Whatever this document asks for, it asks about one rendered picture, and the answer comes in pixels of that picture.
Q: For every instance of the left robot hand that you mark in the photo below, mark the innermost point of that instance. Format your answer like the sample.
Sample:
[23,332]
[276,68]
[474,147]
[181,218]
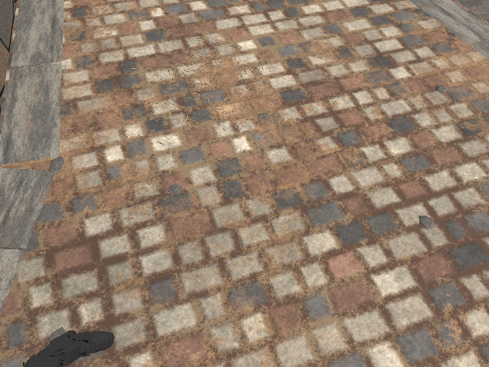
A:
[70,346]

